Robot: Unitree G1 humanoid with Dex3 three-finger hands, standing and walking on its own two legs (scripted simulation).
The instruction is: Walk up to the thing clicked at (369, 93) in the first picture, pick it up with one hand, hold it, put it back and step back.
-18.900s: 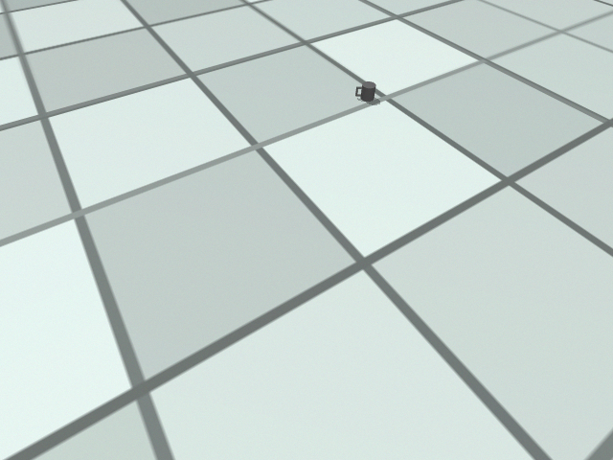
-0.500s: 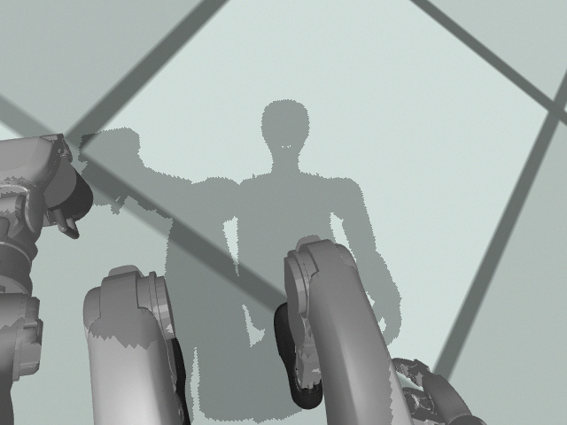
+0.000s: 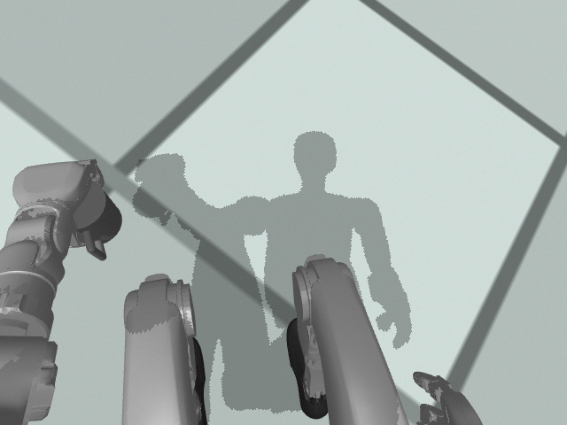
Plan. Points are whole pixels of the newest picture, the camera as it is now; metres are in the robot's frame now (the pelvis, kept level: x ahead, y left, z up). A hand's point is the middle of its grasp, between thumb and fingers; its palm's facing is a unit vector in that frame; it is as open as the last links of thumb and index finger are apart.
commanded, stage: lift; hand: left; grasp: from above
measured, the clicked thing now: (89, 222) +0.42 +0.25 -0.18
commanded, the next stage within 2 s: hold in 1.18 s
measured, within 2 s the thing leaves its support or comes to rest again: neither
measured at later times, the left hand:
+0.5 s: hand out of the picture +0.37 +0.26 +0.06, palm faces -0.43 -0.10 -0.90, open 10.9 cm
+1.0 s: hand out of the picture +0.36 +0.25 +0.21, palm faces -0.45 -0.09 -0.89, open 11.0 cm
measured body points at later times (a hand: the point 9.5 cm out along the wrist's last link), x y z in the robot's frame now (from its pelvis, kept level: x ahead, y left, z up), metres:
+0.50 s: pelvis +0.02 +0.01 +0.16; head +0.16 +0.03 +0.59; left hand +0.39 +0.27 +0.11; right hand +0.15 -0.26 +0.04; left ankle +0.09 +0.13 -0.37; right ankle +0.10 -0.13 -0.37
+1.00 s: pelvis +0.05 +0.01 +0.30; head +0.12 +0.02 +0.74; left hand +0.38 +0.25 +0.26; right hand +0.14 -0.26 +0.18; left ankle +0.09 +0.13 -0.37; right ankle +0.10 -0.13 -0.37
